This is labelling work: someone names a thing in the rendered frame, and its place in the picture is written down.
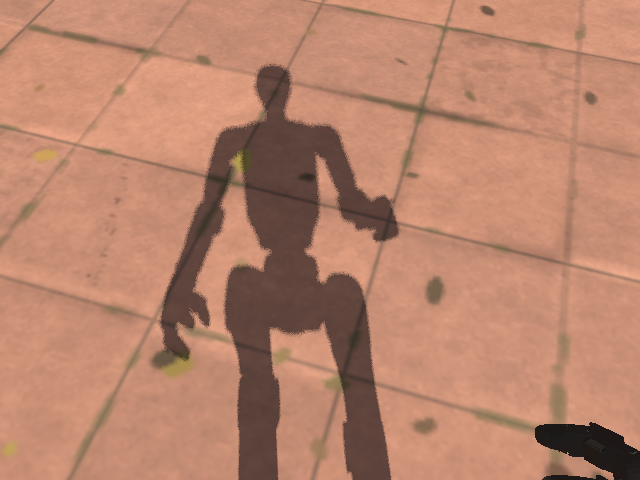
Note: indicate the robot right hand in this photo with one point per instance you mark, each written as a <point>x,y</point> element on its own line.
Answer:
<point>599,446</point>

